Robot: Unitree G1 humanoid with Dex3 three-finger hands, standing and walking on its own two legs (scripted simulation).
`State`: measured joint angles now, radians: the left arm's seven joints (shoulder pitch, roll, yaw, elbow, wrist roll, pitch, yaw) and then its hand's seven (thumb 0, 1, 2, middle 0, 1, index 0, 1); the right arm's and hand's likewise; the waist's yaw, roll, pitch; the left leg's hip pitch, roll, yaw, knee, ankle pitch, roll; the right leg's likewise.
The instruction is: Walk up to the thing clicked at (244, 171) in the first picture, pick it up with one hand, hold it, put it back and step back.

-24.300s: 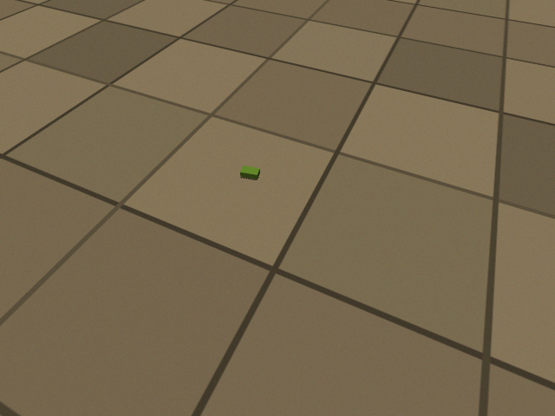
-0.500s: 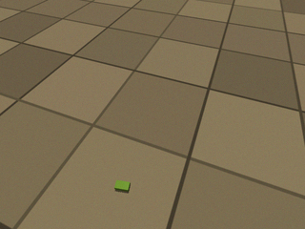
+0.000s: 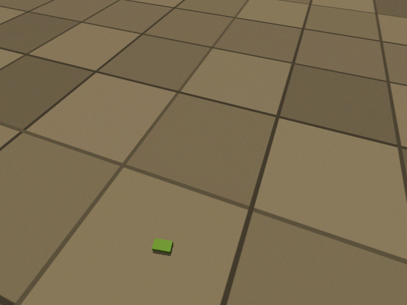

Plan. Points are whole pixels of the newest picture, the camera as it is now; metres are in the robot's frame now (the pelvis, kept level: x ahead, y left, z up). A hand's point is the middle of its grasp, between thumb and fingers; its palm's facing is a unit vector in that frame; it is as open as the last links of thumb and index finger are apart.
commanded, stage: rise first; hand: left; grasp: from above
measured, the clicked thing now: (162, 245) +0.49 +0.23 -0.77
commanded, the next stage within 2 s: none
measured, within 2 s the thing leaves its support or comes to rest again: neither
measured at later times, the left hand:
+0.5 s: hand (95, 303) +0.15 +0.26 -0.17, palm faces -0.07 -0.92 -0.37, open 11.6 cm
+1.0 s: hand out of the picture +0.14 +0.26 -0.23, palm faces -0.14 -0.88 -0.44, open 14.1 cm
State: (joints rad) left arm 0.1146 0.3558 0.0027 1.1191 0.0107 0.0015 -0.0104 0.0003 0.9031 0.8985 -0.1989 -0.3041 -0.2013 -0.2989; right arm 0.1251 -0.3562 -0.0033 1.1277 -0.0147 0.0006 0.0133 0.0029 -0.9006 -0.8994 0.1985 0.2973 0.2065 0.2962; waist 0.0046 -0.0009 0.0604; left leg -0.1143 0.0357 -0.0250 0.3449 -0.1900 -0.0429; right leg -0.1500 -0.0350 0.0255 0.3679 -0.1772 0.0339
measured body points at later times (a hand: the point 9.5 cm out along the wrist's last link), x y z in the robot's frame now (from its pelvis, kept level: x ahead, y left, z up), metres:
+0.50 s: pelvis -0.01 +0.01 -0.03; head +0.04 +0.01 +0.41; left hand +0.15 +0.31 -0.15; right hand +0.11 -0.25 -0.15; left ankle +0.00 +0.15 -0.75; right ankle +0.02 -0.14 -0.75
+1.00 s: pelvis +0.00 +0.02 -0.10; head +0.09 +0.03 +0.34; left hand +0.14 +0.31 -0.20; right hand +0.18 -0.23 -0.18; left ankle +0.00 +0.15 -0.75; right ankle +0.02 -0.14 -0.75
